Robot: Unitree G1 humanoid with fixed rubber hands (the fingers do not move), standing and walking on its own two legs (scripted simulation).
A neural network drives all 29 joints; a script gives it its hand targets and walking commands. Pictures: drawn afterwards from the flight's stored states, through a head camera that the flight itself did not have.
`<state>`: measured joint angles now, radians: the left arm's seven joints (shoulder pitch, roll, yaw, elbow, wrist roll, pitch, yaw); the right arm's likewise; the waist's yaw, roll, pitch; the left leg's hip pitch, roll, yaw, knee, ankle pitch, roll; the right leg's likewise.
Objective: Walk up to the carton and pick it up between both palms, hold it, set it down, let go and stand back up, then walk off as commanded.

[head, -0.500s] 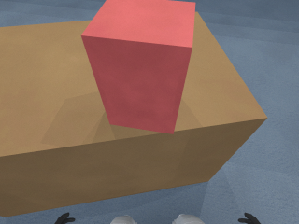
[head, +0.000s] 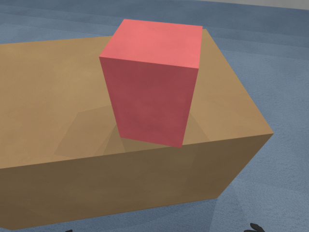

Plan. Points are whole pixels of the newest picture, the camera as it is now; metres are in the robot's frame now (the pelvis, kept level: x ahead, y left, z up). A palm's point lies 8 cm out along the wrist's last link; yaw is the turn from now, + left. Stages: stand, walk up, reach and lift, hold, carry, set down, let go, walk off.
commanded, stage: stand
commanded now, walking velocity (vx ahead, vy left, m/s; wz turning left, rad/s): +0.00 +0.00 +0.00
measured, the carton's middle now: (155, 89) +0.46 +0.02 +0.11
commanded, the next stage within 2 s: walk up in 1.46 s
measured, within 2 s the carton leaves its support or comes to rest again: neither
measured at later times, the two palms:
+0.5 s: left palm out of the picture +0.08 +0.27 -0.11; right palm out of the picture +0.07 -0.28 -0.11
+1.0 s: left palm out of the picture +0.07 +0.27 -0.11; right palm out of the picture +0.06 -0.28 -0.11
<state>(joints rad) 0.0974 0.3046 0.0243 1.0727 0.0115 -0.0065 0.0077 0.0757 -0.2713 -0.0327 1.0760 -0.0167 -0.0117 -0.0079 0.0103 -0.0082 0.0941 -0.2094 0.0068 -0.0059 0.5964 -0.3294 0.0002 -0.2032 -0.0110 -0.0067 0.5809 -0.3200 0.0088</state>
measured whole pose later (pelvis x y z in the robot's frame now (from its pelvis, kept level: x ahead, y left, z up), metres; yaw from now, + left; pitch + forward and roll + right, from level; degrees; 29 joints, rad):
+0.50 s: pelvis -0.01 +0.00 +0.02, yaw +0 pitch -4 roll +0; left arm 0.08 0.30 0.01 1.13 0.01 -0.02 0.00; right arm 0.09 -0.28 -0.04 1.12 -0.01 -0.02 0.00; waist 0.00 -0.01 0.07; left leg -0.11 0.00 0.00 0.38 -0.21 0.00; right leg -0.11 -0.01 0.00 0.38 -0.20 0.01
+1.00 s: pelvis -0.01 -0.01 +0.02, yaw +0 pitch -3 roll +0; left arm 0.10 0.31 0.01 1.14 0.01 -0.01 -0.01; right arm 0.11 -0.28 -0.03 1.13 -0.01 -0.01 0.00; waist 0.00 0.00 0.06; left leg -0.11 0.02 0.00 0.35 -0.19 -0.02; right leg -0.11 0.00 -0.01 0.35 -0.19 0.00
